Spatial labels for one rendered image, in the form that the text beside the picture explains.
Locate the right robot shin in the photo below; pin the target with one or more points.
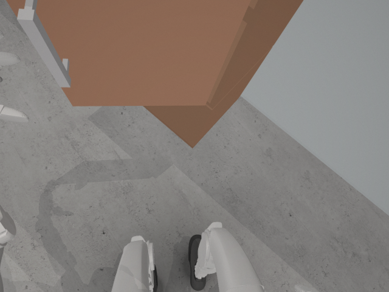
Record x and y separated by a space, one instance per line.
202 268

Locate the robot left thigh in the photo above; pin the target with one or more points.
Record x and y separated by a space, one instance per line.
136 262

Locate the left robot hand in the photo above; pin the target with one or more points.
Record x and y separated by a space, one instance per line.
7 113

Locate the left robot upper arm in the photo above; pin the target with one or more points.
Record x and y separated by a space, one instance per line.
7 233

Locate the handle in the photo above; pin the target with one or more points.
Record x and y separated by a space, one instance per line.
34 29

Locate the cupboard door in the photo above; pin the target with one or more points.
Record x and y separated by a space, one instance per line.
140 52

